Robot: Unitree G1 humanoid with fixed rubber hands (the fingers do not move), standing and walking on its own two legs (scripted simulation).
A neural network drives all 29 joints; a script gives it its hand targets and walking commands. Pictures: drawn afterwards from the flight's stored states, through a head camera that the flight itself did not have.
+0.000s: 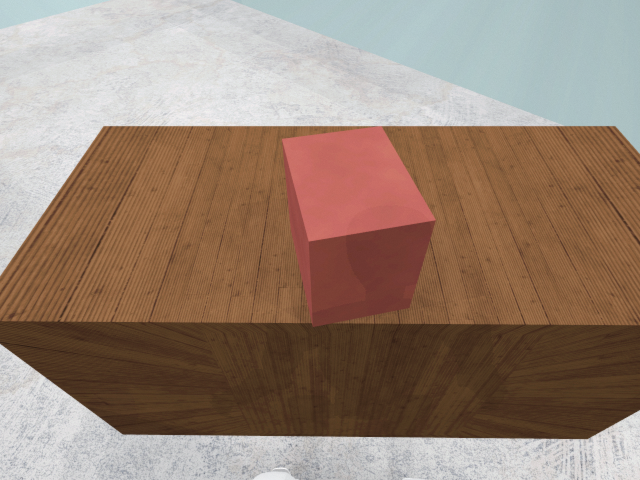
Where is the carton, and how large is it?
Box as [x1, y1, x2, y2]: [282, 126, 435, 326]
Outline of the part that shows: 381,126 282,139 290,227 313,326 406,308 409,306 435,219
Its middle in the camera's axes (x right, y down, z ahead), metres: +0.04 -0.03 +0.63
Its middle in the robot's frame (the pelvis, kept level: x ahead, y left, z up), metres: +0.50 -0.03 +0.02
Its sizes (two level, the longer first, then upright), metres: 0.221 0.164 0.208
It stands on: a pedestal, 0.64 m high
